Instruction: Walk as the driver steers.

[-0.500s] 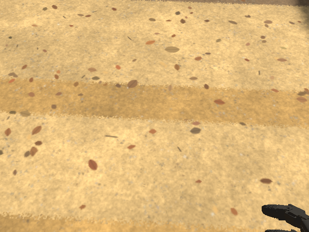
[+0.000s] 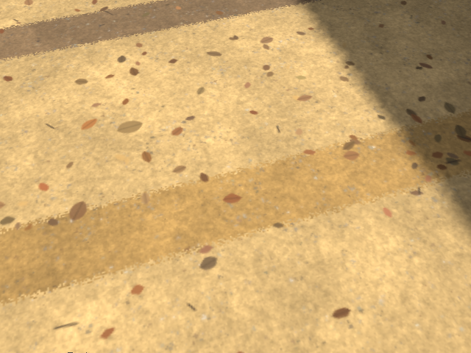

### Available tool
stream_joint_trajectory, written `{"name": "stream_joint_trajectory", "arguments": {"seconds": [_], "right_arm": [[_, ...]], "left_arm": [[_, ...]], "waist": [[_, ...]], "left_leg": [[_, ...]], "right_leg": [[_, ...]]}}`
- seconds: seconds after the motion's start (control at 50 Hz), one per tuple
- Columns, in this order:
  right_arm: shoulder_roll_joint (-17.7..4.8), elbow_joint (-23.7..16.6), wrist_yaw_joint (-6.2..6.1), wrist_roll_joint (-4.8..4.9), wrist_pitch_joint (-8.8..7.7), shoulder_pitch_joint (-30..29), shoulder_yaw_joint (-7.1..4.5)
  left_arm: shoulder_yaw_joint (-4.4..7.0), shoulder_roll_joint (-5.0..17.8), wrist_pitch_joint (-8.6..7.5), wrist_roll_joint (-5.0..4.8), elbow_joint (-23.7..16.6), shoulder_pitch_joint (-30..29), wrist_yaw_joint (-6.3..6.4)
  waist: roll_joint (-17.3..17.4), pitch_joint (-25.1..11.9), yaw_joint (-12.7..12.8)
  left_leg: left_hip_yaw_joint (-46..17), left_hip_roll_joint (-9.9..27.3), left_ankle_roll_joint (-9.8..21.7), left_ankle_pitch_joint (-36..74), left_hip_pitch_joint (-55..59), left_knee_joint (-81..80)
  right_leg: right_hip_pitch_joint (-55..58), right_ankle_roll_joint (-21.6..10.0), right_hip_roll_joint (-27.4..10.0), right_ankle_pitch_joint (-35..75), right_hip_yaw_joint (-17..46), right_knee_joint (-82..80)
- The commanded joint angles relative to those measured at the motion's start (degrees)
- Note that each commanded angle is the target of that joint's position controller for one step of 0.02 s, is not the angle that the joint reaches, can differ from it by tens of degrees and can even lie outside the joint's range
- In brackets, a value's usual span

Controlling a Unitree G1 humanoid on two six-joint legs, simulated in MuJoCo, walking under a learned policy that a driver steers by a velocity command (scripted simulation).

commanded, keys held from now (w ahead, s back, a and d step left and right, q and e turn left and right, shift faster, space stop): e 0.12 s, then no key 0.88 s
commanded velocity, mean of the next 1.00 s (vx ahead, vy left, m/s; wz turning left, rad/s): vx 0.07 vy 0.00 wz -0.19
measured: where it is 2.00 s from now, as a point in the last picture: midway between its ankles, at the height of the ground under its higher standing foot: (256, 311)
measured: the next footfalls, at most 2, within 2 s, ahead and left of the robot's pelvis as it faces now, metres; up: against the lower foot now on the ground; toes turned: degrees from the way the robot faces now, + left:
right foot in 0.02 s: +0.19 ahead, -0.10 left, +0.00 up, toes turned -4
left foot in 0.46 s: +0.23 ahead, +0.13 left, +0.00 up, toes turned -10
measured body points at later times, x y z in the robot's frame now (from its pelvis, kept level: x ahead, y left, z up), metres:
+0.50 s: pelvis +0.14 +0.01 +0.01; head +0.15 +0.01 +0.46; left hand +0.33 +0.23 -0.10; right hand +0.21 -0.28 -0.10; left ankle +0.19 +0.14 -0.73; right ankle +0.15 -0.10 -0.72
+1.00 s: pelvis +0.17 +0.03 +0.01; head +0.18 +0.03 +0.46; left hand +0.32 +0.27 -0.12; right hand +0.25 -0.24 -0.11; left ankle +0.19 +0.14 -0.72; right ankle +0.15 -0.10 -0.72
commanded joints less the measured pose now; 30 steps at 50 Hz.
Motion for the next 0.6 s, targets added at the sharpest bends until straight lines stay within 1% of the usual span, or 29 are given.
{"name": "stream_joint_trajectory", "arguments": {"seconds": [0.02, 0.04, 0.06, 0.08, 0.1, 0.12, 0.14, 0.16, 0.18, 0.22, 0.24, 0.28, 0.3, 0.36, 0.4, 0.42, 0.44, 0.46, 0.48, 0.5, 0.52, 0.54, 0.56, 0.58, 0.6], "right_arm": [[-9.94, -4.55, -1.28, 0.14, 0.31, -2.55, -2.06], [-2.18, -6.29, -0.27, -3.67, -0.71, 4.48, 0.24], [-5.07, -6.63, 0.86, -2.17, -2.06, 5.4, 0.69], [-9.05, -7.38, 1.25, 0.17, -2.47, -1.47, -0.51], [-8.28, -9.05, 0.87, 0.52, -2.38, -5.18, -0.24], [-7.91, -8.5, 0.12, -0.37, -1.76, -6.11, -0.32], [-8.49, -8.45, -0.34, -0.73, -0.83, -5.18, -0.63], [-8.51, -8.27, -0.4, -0.72, 0.09, -4.01, -0.79], [-7.53, -7.83, -0.54, -0.81, 0.67, -2.49, -0.68], [-5.77, -7.44, -1.01, -1.15, 1.19, -1.76, -0.22], [-5.3, -7.46, -1.18, -1.28, 1.38, -2.16, -0.05], [-4.98, -7.47, -1.19, -1.16, 1.81, -3.37, 0.1], [-5.02, -7.62, -1.15, -0.98, 2.03, -4.38, 0.09], [-5.26, -8.35, -0.99, -0.68, 2.41, -7.73, -0.02], [-5.11, -8.63, -0.71, -0.73, 2.11, -8.56, -0.07], [-4.57, -8.41, -0.46, -0.89, 1.75, -7.83, -0.04], [-4.02, -8.04, -0.13, -1.3, 1.33, -6.8, 0.08], [-5.54, -8.28, -0.04, -2.16, 0.92, -6.49, -0.03], [-10.28, -9.1, -0.34, -2.58, 0.9, -7.24, -0.87], [-8.06, -8.07, -0.2, -2.62, 1.12, -9.5, -0.44], [-4.64, -8.65, 0.23, -2.19, 0.99, -11.24, 0.33], [-4.1, -8.33, 0.48, -2.09, 0.81, -11.01, 0.45], [-4.88, -8.36, 0.7, -2.0, 0.49, -10.71, 0.4], [-5.38, -7.98, 0.71, -1.82, 0.14, -10.08, 0.27], [-5.35, -7.52, 0.6, -1.7, -0.08, -9.08, 0.31]], "left_arm": [[5.17, 12.48, -0.46, 0.23, -0.51, 16.26, 0.96], [5.9, 18.68, 0.27, 0.38, -1.07, 15.77, 2.38], [5.28, 17.5, 0.08, 0.84, -3.98, 16.14, 2.15], [4.66, 14.25, 0.2, 0.86, -4.92, 13.95, 1.97], [4.11, 11.98, 0.24, -0.13, -4.91, 10.34, 2.17], [3.56, 10.25, 0.53, -0.67, -5.24, 7.5, 2.49], [3.22, 9.3, 0.82, -0.17, -5.69, 5.31, 2.89], [3.04, 9.02, 1.04, 0.67, -6.17, 4.21, 2.97], [3.02, 9.04, 0.98, 1.07, -6.13, 3.48, 2.96], [3.15, 9.76, 0.79, 1.17, -5.5, 3.46, 3.23], [3.18, 10.0, 0.91, 1.06, -5.15, 3.58, 3.48], [2.98, 9.75, 1.5, 0.88, -4.81, 2.84, 3.94], [2.83, 9.52, 1.81, 0.91, -4.66, 2.4, 4.07], [2.24, 8.63, 2.46, 1.32, -3.57, 2.42, 3.98], [1.71, 7.71, 2.68, 1.31, -2.71, 2.68, 3.71], [1.25, 6.9, 2.75, 1.1, -2.38, 2.17, 3.61], [0.65, 5.57, 2.73, 0.87, -1.84, 2.52, 3.54], [-0.01, 3.86, 2.39, 1.32, -1.0, 5.21, 3.52], [0.03, 3.55, 1.93, 2.24, -0.52, 9.34, 3.4], [0.0, 2.97, 1.83, 1.83, -0.51, 10.14, 3.53], [0.24, 4.83, 2.11, 2.09, -0.27, 7.47, 3.7], [0.61, 5.48, 2.63, 1.93, -0.49, 4.66, 3.83], [0.79, 5.78, 3.32, 1.74, -0.16, 3.94, 4.02], [0.82, 5.79, 3.76, 1.78, -0.16, 3.99, 4.09], [0.76, 5.37, 3.83, 1.63, 0.07, 4.09, 4.06]], "waist": [[1.85, -10.3, 11.17], [-14.79, -16.9, 4.6], [-11.15, -30.42, 6.87], [-3.38, -26.86, 9.67], [-0.66, -18.8, 8.15], [2.53, -12.81, 6.28], [1.44, -10.58, 4.16], [-0.04, -9.59, 2.8], [-0.87, -9.37, 1.9], [-1.85, -10.11, 1.51], [-2.25, -10.89, 1.72], [-3.08, -11.8, 2.24], [-3.61, -11.47, 2.64], [-5.1, -8.76, 4.19], [-5.73, -7.25, 4.54], [-5.4, -6.9, 3.57], [-4.56, -6.5, 2.45], [-2.11, -6.72, 3.13], [6.84, -6.97, 6.87], [13.32, -7.3, 8.66], [11.22, -6.0, 7.23], [10.07, -4.87, 5.85], [8.63, -3.65, 5.09], [8.03, -3.18, 4.74], [6.99, -3.11, 4.55]], "left_leg": [[-1.55, 8.65, 1.59, 51.28, -10.94, 30.77], [-2.91, -0.04, -2.31, -8.54, -32.96, 51.67], [-15.95, -4.92, -3.2, -18.57, -40.84, 64.75], [-19.69, -1.17, -1.92, -13.01, -43.18, 64.7], [-18.43, 0.84, -1.33, -7.79, -45.36, 60.31], [-17.92, 2.67, -1.78, -4.84, -44.32, 56.3], [-18.08, 3.86, -2.0, -2.75, -40.53, 53.36], [-17.65, 3.96, -2.17, -1.95, -36.67, 51.44], [-16.8, 3.63, -2.64, -1.49, -34.33, 48.89], [-15.83, 3.07, -3.54, 0.65, -32.18, 42.69], [-15.8, 3.03, -3.88, 2.55, -31.62, 40.11], [-15.91, 3.2, -4.11, 7.28, -29.62, 35.17], [-15.92, 3.22, -4.1, 9.0, -28.58, 32.77], [-16.01, 3.08, -3.67, 9.87, -26.24, 26.05], [-15.69, 2.63, -2.89, 8.63, -24.2, 20.5], [-14.96, 2.11, -2.11, 10.59, -21.33, 15.07], [-14.35, 1.77, -1.07, 15.99, -17.11, 7.5], [-18.34, 5.38, 0.38, 22.85, -12.93, 4.14], [-24.62, 12.43, 3.83, 32.91, -11.0, 4.61], [-26.89, 14.05, 8.0, 25.34, -16.74, 3.36], [-25.53, 11.18, 7.09, 16.67, -20.42, 2.28], [-22.89, 8.26, 4.68, 12.15, -21.23, 2.8], [-20.78, 6.49, 3.15, 11.43, -21.23, 3.43], [-19.94, 5.86, 2.47, 11.37, -20.79, 4.02], [-19.21, 5.29, 2.11, 12.48, -20.18, 4.77]], "right_leg": [[26.36, -5.0, 2.83, 12.56, 1.72, -6.09], [47.45, -13.48, -12.61, 43.13, 21.88, 1.67], [55.15, -23.29, -21.01, 36.02, 41.88, -4.44], [50.8, -20.23, -17.5, 31.69, 34.61, -6.99], [43.06, -17.26, -14.49, 26.27, 28.55, -8.26], [34.22, -15.15, -12.18, 23.47, 24.9, -10.17], [27.01, -14.48, -11.33, 22.21, 22.73, -11.86], [21.77, -14.11, -10.37, 21.89, 21.25, -13.3], [18.44, -14.08, -9.72, 23.9, 19.35, -13.79], [15.95, -13.64, -8.55, 28.09, 16.01, -13.65], [15.99, -13.25, -8.26, 27.77, 15.2, -13.45], [15.53, -11.88, -7.2, 21.16, 13.95, -13.68], [14.91, -11.28, -6.77, 16.04, 13.82, -14.14], [13.74, -10.31, -6.64, 1.55, 15.43, -14.95], [14.25, -9.71, -6.92, -2.93, 17.1, -13.56], [14.14, -8.69, -6.43, -3.87, 17.2, -11.9], [13.43, -6.7, -5.17, -4.75, 16.87, -10.25], [12.32, -3.47, -2.87, -7.68, 16.19, -8.18], [10.3, -0.43, 2.47, -15.84, 11.5, -2.67], [13.82, 1.74, 4.08, -18.42, 7.18, -3.2], [17.78, 2.74, 2.97, -14.75, 7.26, -4.64], [18.58, 2.62, 3.0, -11.86, 7.47, -5.07], [18.07, 2.08, 2.75, -10.34, 8.36, -5.27], [17.95, 1.63, 2.41, -9.17, 9.04, -5.78], [18.05, 1.26, 2.06, -8.05, 9.48, -6.15]]}}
